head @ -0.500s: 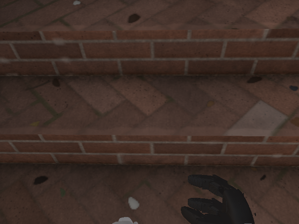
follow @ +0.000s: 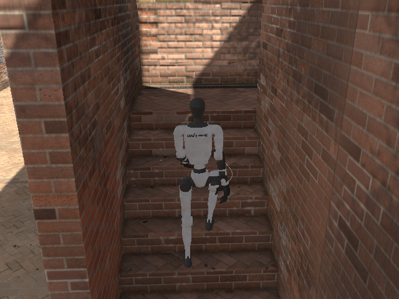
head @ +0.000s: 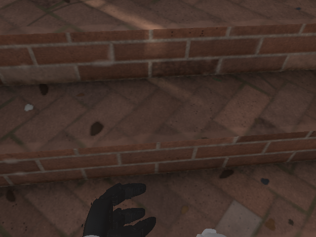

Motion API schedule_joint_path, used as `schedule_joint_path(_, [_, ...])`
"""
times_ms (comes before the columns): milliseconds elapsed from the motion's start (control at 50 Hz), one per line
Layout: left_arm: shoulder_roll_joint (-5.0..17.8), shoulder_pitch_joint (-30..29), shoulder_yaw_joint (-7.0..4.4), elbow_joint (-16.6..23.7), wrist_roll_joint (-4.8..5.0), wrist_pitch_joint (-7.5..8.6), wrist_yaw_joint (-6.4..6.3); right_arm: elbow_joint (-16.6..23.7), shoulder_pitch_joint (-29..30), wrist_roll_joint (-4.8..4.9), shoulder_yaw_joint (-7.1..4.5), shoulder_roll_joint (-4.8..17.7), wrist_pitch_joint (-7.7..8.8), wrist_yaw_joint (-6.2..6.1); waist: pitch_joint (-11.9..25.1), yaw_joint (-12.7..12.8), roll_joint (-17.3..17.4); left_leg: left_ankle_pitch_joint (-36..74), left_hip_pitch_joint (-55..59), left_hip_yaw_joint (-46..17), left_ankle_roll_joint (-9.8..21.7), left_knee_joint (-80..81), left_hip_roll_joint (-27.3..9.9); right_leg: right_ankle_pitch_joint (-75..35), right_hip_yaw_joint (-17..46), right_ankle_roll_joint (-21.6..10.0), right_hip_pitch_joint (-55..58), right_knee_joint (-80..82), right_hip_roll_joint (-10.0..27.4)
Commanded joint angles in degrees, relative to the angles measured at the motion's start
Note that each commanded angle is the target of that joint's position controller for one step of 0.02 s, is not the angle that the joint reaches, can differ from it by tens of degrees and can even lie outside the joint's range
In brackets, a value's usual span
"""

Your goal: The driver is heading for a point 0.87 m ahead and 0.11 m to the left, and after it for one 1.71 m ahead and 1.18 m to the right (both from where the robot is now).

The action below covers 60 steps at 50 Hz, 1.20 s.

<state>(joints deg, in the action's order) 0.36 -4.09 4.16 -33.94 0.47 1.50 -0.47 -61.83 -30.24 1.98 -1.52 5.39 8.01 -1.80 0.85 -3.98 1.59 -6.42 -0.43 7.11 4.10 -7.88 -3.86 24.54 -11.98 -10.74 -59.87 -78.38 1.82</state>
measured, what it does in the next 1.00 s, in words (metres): climbs: left foot 0.19 m higher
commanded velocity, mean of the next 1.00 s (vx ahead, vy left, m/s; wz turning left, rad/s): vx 0.50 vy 0.00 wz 0.00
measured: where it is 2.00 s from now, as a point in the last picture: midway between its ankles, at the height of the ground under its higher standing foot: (152, 10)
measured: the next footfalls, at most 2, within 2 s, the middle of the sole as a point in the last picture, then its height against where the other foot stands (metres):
left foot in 0.50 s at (127, 214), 0.19 m higher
right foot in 1.02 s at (185, 106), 0.19 m higher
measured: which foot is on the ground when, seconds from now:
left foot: down 0.00-0.04, up 0.06-0.48, down 0.50-1.00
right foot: down 0.00-0.52, up 0.54-1.00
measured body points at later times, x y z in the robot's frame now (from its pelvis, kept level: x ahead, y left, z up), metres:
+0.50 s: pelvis +0.25 +0.00 +0.20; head +0.29 -0.01 +0.64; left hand +0.15 +0.20 +0.06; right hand +0.51 -0.11 +0.13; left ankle +0.38 +0.08 -0.39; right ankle +0.15 -0.08 -0.56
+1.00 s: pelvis +0.49 -0.01 +0.38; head +0.54 +0.01 +0.82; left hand +0.76 +0.10 +0.31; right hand +0.38 -0.20 +0.24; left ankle +0.39 +0.08 -0.38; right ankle +0.64 -0.09 -0.19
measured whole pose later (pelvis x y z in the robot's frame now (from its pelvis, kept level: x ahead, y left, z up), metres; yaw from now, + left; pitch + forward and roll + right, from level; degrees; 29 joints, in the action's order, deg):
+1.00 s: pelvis +0.49 -0.01 +0.38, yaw +0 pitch +6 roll -4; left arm 0.1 -4.0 3.9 -34.3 0.8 1.1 -0.4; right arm -61.4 -30.4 1.6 -1.4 4.5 7.8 -2.4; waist 0.7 -4.7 1.4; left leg -7.5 -0.2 5.9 4.4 -6.8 -3.1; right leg 23.8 -12.1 -10.6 -62.3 -81.8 2.7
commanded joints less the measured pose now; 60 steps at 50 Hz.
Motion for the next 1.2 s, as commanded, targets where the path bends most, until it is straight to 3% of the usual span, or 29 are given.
schedule_joint_path(20, [13.9, 24.6, -6.23, -3.9, -2.08, -0.10, -0.08, 7.7, 2.1, 0.04, -3.87, 17.1, 3.56, 2.42, 27.9, 14.8, 6.9, 80.6, -3.2, -5.7, 7.1, -37.3, -9.8, 5.9, 13.2, -2.2, 48.4, 20.4, -3.0])
schedule_joint_path(40, [18.3, 28.4, -7.85, -6.2, -3.51, -0.84, -1.62, 11.5, 5.2, 0.64, -3.50, 11.7, 3.32, 4.57, 25.9, 14.7, -5.0, 54.3, -24.4, -5.9, 4.4, -58.3, 0.0, 22.5, 46.0, -8.5, 53.7, 41.2, 10.3])
schedule_joint_path(60, [21.1, 24.9, -10.07, -7.2, -2.81, -1.97, -2.26, 14.5, 11.3, -2.73, -4.36, 9.8, 2.69, 5.64, 23.5, 14.5, -10.1, 6.6, -37.2, -10.2, 2.4, -90.4, 9.5, 37.1, 71.0, -10.1, 50.7, 64.4, 15.1])
schedule_joint_path(80, [19.6, 16.1, -9.89, -8.2, -2.13, -1.19, -1.40, 19.6, 12.4, -5.61, -3.22, 2.8, 1.77, 5.06, 18.3, 7.7, -6.8, 5.3, -47.1, -17.3, 1.8, -110.6, 6.9, 38.0, 67.1, -5.8, 45.4, 64.3, 16.6])
schedule_joint_path(120, [11.3, 14.3, -7.91, -16.1, -2.21, 2.06, -1.01, 26.2, 19.7, -6.40, -0.67, -1.9, 0.66, 2.77, 0.4, 2.1, 0.9, 9.2, -59.2, -16.0, 3.9, -118.5, 5.4, 20.6, 44.7, -1.5, 30.9, 56.6, 14.8])
schedule_joint_path(180, [3.4, 20.3, -5.74, -24.7, -2.47, 4.38, 0.55, 24.0, 12.2, -4.01, 2.03, -6.7, -2.18, 1.53, -5.1, -2.3, 0.7, 7.0, -66.1, -18.1, 5.4, -116.7, 5.6, -4.2, 22.5, 3.3, 29.5, 54.4, 9.3])
schedule_joint_path(220, [5.5, 21.6, -5.27, -25.3, -1.92, 5.99, 1.46, 25.5, 18.4, -2.48, 2.88, -5.9, -3.27, 0.76, -8.2, -1.3, -0.3, 4.8, -68.4, -15.4, 4.7, -113.2, 6.6, -12.0, 17.0, 4.4, 27.4, 59.2, 9.0])
schedule_joint_path(300, [12.1, 28.8, -5.99, -28.3, -0.97, 7.95, 2.23, 29.8, 28.3, -1.84, 3.71, -5.7, -4.64, -1.93, -7.2, 0.6, -3.1, -7.3, -84.6, -10.8, 5.5, -128.9, 6.1, -7.8, 16.0, 3.1, 39.5, 66.0, 10.3])
schedule_joint_path(400, [12.8, 38.9, -7.24, -29.1, -0.32, 6.36, -1.83, 34.6, 39.5, -2.47, 4.90, -4.6, -6.57, 0.94, 0.5, 6.6, -7.9, -9.9, -68.4, 4.0, 5.4, -96.0, -1.1, -20.4, 12.9, -1.1, 51.0, 80.7, 9.1])
schedule_joint_path(440, [14.1, 33.4, -6.98, -24.3, 2.62, 6.21, -2.86, 31.4, 36.2, -0.21, 5.16, -3.7, -5.82, 1.13, 7.2, 3.9, -5.2, -16.5, -38.1, 8.7, 6.7, -69.3, 4.6, -78.3, 5.2, -1.6, 46.2, 74.8, 7.8])
schedule_joint_path(480, [21.6, 34.3, -8.48, -22.9, 2.43, 8.30, -1.84, 25.9, 17.7, -0.93, 2.94, 1.3, -6.69, 0.62, 20.7, -3.4, -12.7, -23.2, -27.3, 6.7, 7.6, -64.5, 8.7, -115.8, 6.5, -4.0, 61.0, 54.0, 14.0])
schedule_joint_path(500, [22.4, 31.5, -9.10, -21.1, 2.21, 9.02, -0.12, 24.2, 11.7, -2.65, 1.55, 5.2, -6.68, 0.75, 24.0, -6.0, -13.3, -24.9, -20.0, 3.0, 7.9, -54.5, 9.4, -111.4, 6.4, -3.0, 62.1, 41.9, 13.6])
schedule_joint_path(520, [19.8, 29.8, -9.13, -17.8, 2.24, 9.81, 1.54, 21.9, 6.9, -4.16, -0.71, 10.6, -6.83, 0.42, 26.5, -6.8, -6.8, -33.2, -10.6, -20.5, 11.1, -44.2, -0.1, -97.4, 10.0, -0.3, 48.0, 25.6, 9.4])
schedule_joint_path(540, [15.1, 24.7, -9.15, -14.6, 0.37, 9.29, 3.99, 19.0, 4.1, -5.10, -2.85, 15.0, -8.29, -0.92, 23.5, -7.6, 7.8, -52.2, -7.3, -54.3, 17.8, -15.2, -10.1, -37.9, 10.6, 1.6, 28.1, 1.9, -4.2])
schedule_joint_path(560, [11.1, 21.0, -9.13, -10.7, -3.79, 8.35, 4.09, 19.2, 12.9, -4.22, -4.20, 15.6, -8.33, -0.89, 19.4, -4.2, 6.1, -60.8, -11.5, -68.4, 16.4, -4.3, -13.2, -20.8, 19.7, 3.6, 14.8, -31.0, -7.1])
schedule_joint_path(600, [3.8, 13.5, -6.34, -2.4, -5.32, 7.01, 2.60, 11.9, 17.2, -3.52, -2.58, 8.6, -5.73, -0.49, 1.5, 2.3, -2.4, -47.8, -24.1, -49.0, 10.1, -12.9, -12.3, -24.7, 20.5, 1.8, -0.9, -46.4, -4.5])
schedule_joint_path(660, [-1.5, 21.0, -3.55, -3.3, -3.39, 5.02, 0.70, 3.4, 13.9, -4.25, 0.11, -1.8, -2.52, 1.20, -3.3, 9.7, -6.1, -18.9, -29.0, -24.6, 4.5, -15.6, -7.6, -25.3, 22.9, 0.7, -5.5, -49.2, -4.2])
schedule_joint_path(780, [-0.8, 9.4, -2.07, -0.9, -0.04, 2.20, -2.65, -0.1, 5.2, -2.54, 0.41, 4.9, 1.42, 2.69, -5.7, 6.9, 1.1, -8.6, -21.4, -15.0, 5.2, -6.5, -8.2, -16.6, 14.9, 1.6, -21.7, -58.1, -3.7])
schedule_joint_path(840, [2.1, -2.1, -2.09, 4.9, -2.29, 1.67, -1.48, 0.2, 2.2, -2.30, -0.44, 6.5, 1.11, 2.18, -5.5, 4.5, -0.2, -18.2, -15.7, -12.5, 3.7, -2.2, -5.9, -12.8, 8.4, 2.2, -24.2, -43.0, 1.1])
schedule_joint_path(880, [0.8, -8.6, -1.40, 8.4, -1.53, 0.71, -0.68, -0.6, -2.8, -2.34, -0.87, 6.0, 0.30, 0.50, -4.5, 1.7, 1.4, -12.9, -12.4, -12.9, 4.7, 1.9, -5.8, -12.0, 4.8, 3.0, -20.9, -33.7, 3.3])
schedule_joint_path(940, [0.5, -5.2, -0.91, 5.7, 0.21, 0.04, 0.48, 1.3, -1.4, -0.38, -1.17, 5.1, -0.43, -1.60, 0.9, 1.7, 4.1, 26.7, -6.4, -3.6, 7.9, 9.0, -5.8, -2.9, -1.3, 0.0, 2.5, -7.7, 3.4])
schedule_joint_path(980, [2.1, 5.8, -1.90, 1.2, 1.23, 0.28, -0.21, 4.3, -2.8, 0.00, -1.55, 10.8, 0.76, -1.34, 14.1, 6.2, 6.9, 89.2, -4.9, -3.1, 10.3, -6.1, -10.2, 0.7, -4.8, -0.5, 28.4, 0.2, -4.9])
schedule_joint_path(1000, [6.2, 16.1, -3.27, -0.9, 0.46, -0.13, -0.45, 4.8, -2.1, 0.89, -2.78, 15.5, 1.93, -0.17, 20.7, 10.9, 10.4, 96.0, 2.1, -3.7, 10.2, -17.3, -12.0, 5.1, -0.9, -1.3, 33.8, 8.3, -6.3])
schedule_joint_path(1020, [10.7, 22.0, -4.99, -2.9, -1.14, -0.32, -0.33, 7.0, 1.7, 0.41, -3.58, 16.8, 2.87, 1.63, 24.8, 14.2, 10.5, 90.3, 1.7, -3.8, 8.5, -29.4, -10.7, 4.7, 4.5, -1.5, 41.9, 17.1, -6.0])
schedule_joint_path(1040, [16.2, 27.1, -7.21, -5.3, -3.16, -0.37, -1.11, 10.2, 2.3, 1.29, -3.18, 12.2, 3.46, 3.51, 26.7, 14.2, 0.5, 74.5, -17.7, -6.9, 5.3, -47.0, -5.3, 14.7, 32.1, -7.0, 53.1, 28.0, 6.8])
schedule_joint_path(1060, [19.5, 31.2, -9.17, -7.4, -3.36, -2.08, -2.19, 13.2, 9.7, -1.00, -3.71, 9.7, 2.96, 5.63, 23.9, 17.0, -9.7, 12.4, -33.5, -7.0, 4.0, -72.1, 8.1, 33.0, 62.8, -11.5, 54.2, 57.9, 14.3])
schedule_joint_path(1080, [20.2, 21.3, -10.11, -7.7, -2.44, -1.57, -1.88, 16.9, 12.0, -4.87, -3.62, 4.6, 2.05, 5.56, 20.0, 12.0, -7.7, 2.6, -45.1, -16.9, 2.4, -102.9, 8.7, 39.8, 70.9, -8.8, 49.0, 64.0, 17.4])
schedule_joint_path(1140, [9.0, 16.1, -7.57, -18.5, -2.39, 2.72, -0.71, 25.7, 18.2, -5.65, -0.43, -3.0, 0.01, 2.36, -1.7, 1.3, 3.4, 9.1, -60.3, -16.8, 5.1, -118.0, 5.9, 15.2, 39.1, -0.5, 31.3, 55.3, 15.3])
schedule_joint_path(1200, [3.4, 20.4, -5.86, -24.6, -2.46, 4.93, 0.63, 23.1, 11.1, -3.36, 1.47, -6.3, -3.03, 1.63, -4.9, -2.9, 0.2, 6.4, -67.0, -18.7, 5.9, -115.9, 5.7, -3.2, 19.6, 4.8, 32.5, 55.4, 12.0])
Velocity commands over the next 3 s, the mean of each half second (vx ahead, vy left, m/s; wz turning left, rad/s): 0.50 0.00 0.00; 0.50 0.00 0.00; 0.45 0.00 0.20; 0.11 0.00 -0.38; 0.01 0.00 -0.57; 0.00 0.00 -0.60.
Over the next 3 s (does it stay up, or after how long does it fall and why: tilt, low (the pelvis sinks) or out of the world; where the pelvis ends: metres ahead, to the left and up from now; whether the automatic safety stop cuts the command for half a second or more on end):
stays up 0.96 0.03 0.78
